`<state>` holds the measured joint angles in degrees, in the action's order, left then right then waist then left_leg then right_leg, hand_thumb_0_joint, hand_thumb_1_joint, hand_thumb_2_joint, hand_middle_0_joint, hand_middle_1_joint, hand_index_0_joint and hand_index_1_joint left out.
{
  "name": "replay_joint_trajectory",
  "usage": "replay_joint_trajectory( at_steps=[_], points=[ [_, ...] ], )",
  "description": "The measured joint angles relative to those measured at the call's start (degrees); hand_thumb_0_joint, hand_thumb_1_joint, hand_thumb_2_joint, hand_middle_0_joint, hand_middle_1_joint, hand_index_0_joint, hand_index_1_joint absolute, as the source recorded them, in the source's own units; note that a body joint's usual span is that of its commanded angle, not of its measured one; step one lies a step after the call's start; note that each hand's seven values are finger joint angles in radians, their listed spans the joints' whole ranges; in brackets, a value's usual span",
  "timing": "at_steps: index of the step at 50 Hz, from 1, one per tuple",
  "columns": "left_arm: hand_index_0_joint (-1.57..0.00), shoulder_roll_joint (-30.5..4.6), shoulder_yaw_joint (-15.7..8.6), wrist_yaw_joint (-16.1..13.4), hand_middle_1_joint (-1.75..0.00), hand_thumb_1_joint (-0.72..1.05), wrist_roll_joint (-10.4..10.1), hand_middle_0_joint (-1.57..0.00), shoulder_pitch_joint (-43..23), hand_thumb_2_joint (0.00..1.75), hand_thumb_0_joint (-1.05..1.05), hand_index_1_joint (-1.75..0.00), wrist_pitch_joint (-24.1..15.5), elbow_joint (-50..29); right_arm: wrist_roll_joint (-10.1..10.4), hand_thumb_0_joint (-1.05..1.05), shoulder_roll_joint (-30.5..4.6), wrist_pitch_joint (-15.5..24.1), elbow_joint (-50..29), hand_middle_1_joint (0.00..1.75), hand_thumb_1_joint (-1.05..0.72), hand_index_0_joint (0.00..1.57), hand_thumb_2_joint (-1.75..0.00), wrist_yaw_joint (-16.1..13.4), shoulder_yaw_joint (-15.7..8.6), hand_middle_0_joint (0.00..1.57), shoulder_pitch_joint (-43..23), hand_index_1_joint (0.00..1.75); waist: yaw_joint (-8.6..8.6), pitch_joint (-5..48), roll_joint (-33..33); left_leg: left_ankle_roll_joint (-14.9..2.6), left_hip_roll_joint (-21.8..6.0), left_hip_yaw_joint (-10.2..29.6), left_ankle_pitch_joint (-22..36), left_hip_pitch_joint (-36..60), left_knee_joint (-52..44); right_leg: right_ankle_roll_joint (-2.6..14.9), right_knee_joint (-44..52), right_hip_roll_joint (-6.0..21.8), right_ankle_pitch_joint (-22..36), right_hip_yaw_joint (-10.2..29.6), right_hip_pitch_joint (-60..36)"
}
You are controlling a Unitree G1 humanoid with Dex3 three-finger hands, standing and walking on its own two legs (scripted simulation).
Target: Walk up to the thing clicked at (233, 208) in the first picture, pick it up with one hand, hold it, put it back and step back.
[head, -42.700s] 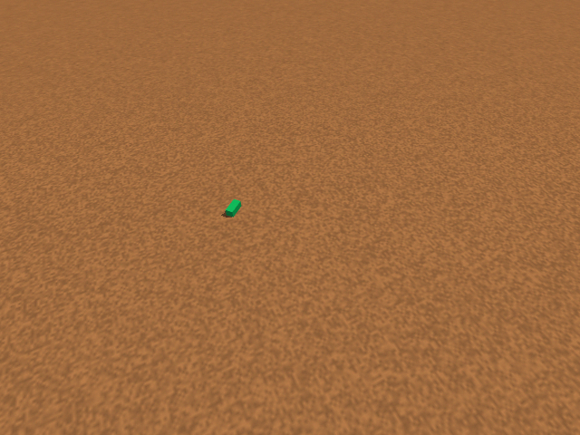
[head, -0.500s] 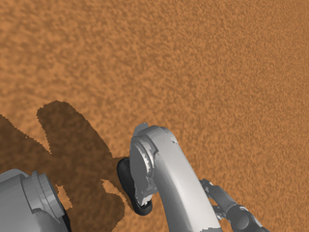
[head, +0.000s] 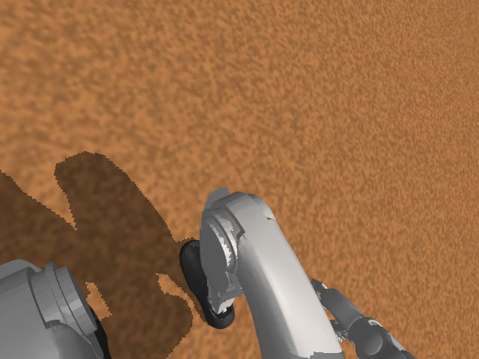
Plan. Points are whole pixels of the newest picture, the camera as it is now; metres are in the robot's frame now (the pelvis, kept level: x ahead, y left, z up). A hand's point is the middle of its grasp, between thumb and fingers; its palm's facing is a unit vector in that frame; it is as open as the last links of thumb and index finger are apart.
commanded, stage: rest palm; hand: left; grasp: from above
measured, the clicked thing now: out of the picture +0.54 +0.46 -0.30
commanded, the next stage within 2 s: approach in 1.70 s
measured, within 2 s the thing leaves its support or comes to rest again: neither
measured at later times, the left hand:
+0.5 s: hand out of the picture +0.47 +0.40 -0.21, palm faces -0.41 -0.13 -0.90, open 12.0 cm
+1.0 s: hand out of the picture +0.46 +0.40 -0.21, palm faces -0.40 -0.11 -0.91, open 12.2 cm
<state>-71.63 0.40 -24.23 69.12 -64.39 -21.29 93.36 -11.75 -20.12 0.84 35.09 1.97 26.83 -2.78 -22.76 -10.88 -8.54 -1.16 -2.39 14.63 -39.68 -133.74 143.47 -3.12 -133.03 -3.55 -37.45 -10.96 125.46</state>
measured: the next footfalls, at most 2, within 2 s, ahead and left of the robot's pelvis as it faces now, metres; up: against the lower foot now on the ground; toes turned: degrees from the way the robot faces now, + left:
none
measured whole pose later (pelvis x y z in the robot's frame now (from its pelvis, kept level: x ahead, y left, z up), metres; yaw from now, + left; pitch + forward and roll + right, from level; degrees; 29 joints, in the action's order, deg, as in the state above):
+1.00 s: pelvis +0.00 +0.00 +0.00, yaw +0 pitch +28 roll -15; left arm -70.3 1.0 -26.6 68.9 -64.1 -19.2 93.9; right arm -11.6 -20.3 2.8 36.0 1.7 26.2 -2.9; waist -23.0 -9.8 -8.2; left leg -1.4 -2.1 14.2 -39.0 -134.5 143.6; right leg -3.1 -133.4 -3.2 -37.2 -10.7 126.1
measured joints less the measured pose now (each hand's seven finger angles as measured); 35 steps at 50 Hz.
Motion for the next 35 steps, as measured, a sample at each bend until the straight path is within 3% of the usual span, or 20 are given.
replay_joint_trajectory(
  at_steps=[11, 23, 35],
  points=[
    [-0.38, 1.2, -0.1, -3.5, -0.72, -0.2, 0.2, -0.4, -0.2, 0.7, 0.0, -0.73, 2.7, 1.1, 0.1, 0.0, -0.1, 1.8, 0.7, 0.3, -0.92, 0.21, -0.9, -0.3, -1.0, 0.2, -0.4, 0.3, -0.24, 1.3, 0.0, 0.07, 0.2, -0.3, 0.6, -0.8, 0.2, 0.16, -0.5, 0.2, 0.3, 0.2, 0.8],
    [-0.4, 1.6, 0.8, -0.3, -0.74, -0.17, -2.3, -0.4, -0.3, 0.67, 0.0, -0.73, 4.5, -0.1, 1.3, 0.0, -0.2, 2.6, 0.9, 0.3, -0.92, 0.21, -0.9, -0.4, -1.2, 0.2, -0.1, 0.3, -0.01, 1.4, 0.7, -0.25, 0.2, -0.6, 0.0, -0.7, 0.2, -0.16, -0.5, 0.3, -0.4, 0.4, 0.6],
    [-0.38, 0.7, 0.6, 0.9, -0.76, -0.19, -1.2, -0.38, -0.2, 0.69, 0.0, -0.75, 2.4, -0.5, 0.7, 0.0, 0.1, 1.1, 0.2, 0.3, -0.91, 0.21, -0.9, 0.1, -0.5, 0.2, 0.2, 0.3, 0.06, 0.7, 0.3, -0.36, 0.4, -0.3, 0.4, -0.6, 0.0, -0.04, -0.1, 0.4, -0.1, 0.2, 0.1]
  ],
)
